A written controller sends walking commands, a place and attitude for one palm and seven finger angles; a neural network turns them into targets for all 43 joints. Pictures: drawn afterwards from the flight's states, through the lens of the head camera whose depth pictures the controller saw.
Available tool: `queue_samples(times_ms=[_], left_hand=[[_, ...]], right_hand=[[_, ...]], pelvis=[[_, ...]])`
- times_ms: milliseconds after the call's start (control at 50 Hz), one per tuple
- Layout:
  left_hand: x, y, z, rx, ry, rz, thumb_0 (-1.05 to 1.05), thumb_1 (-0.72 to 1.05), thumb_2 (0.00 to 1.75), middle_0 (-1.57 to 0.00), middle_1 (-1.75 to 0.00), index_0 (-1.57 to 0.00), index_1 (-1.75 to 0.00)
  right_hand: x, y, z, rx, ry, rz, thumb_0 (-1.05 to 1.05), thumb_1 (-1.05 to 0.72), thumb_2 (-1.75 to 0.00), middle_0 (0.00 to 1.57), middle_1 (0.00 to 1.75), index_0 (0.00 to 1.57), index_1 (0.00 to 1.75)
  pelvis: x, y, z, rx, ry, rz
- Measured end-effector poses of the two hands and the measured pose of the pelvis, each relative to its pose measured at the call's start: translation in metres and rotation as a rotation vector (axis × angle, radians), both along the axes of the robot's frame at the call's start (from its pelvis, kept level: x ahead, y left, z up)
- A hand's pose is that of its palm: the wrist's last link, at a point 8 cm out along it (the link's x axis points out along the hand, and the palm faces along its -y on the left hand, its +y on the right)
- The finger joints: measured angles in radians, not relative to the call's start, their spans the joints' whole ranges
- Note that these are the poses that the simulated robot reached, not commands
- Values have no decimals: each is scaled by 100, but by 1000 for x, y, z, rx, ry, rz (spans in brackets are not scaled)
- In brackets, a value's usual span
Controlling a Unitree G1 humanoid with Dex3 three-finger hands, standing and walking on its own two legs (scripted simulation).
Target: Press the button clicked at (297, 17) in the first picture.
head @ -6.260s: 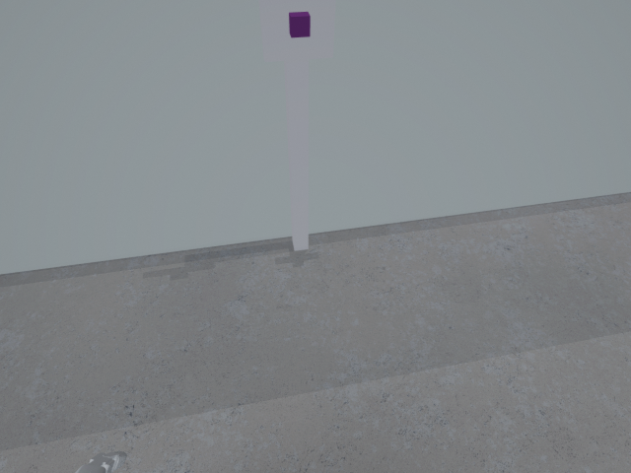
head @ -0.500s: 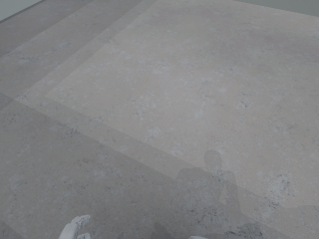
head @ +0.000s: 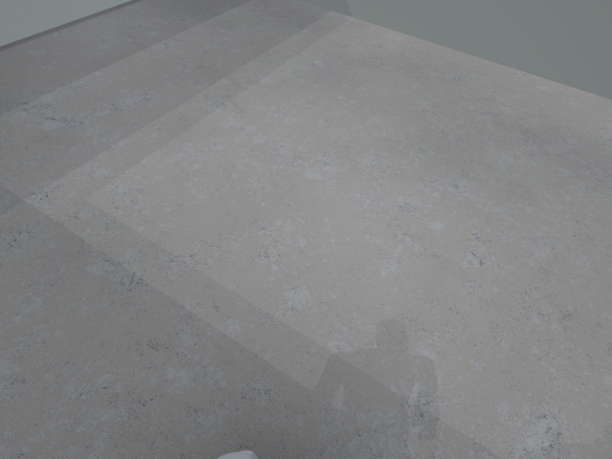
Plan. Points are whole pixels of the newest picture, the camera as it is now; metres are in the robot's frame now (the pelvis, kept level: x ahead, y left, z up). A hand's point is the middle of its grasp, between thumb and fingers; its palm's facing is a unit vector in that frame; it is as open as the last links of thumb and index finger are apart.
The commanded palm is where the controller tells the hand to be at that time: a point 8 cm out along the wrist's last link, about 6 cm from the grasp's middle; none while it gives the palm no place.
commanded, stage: turn to face it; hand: left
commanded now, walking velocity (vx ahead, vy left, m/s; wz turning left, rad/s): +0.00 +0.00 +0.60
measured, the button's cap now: out of the picture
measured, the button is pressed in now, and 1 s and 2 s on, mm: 0 0 0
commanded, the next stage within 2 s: none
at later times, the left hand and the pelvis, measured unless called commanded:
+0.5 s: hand out of the picture +0.02 +0.15 -0.14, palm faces +0.31 -0.90 -0.29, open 7.4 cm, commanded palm none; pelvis +0.00 -0.07 +0.01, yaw +18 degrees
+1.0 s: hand out of the picture -0.09 +0.18 -0.15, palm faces +0.61 -0.74 -0.28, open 7.4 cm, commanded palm none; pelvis -0.01 -0.05 +0.01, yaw +37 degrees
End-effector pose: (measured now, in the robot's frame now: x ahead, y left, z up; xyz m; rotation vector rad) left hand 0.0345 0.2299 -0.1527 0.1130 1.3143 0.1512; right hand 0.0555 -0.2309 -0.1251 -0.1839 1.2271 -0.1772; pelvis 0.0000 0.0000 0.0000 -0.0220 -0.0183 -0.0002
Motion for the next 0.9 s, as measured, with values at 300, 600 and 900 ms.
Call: queue_samples(times_ms=[300,600,900], left_hand=[[15,-1,37,115,-140,119,1,91,90,-20,-30,-20,-30],[-67,-53,48,129,-89,327,1,90,90,-20,-30,-20,-30],[-170,-26,18,95,47,593,1,91,90,-20,-30,-20,-30]], right_hand=[[23,-45,-4,13,32,99,0,-91,-89,20,30,20,30],[96,-70,3,2,35,346,0,-91,-90,19,29,20,29],[169,42,19,-10,-130,651,0,-91,-89,20,29,20,30]], pelvis=[[-1,-35,6,3,29,165],[-1,-71,14,62,25,395],[-14,-42,4,13,35,582]])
